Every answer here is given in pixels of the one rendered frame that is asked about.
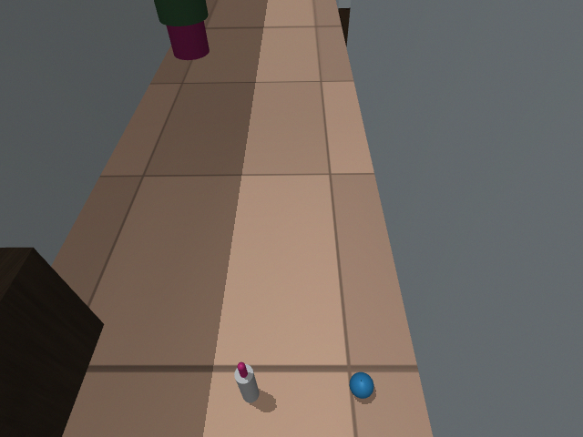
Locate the potted plant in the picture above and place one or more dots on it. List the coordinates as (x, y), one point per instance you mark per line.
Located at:
(185, 23)

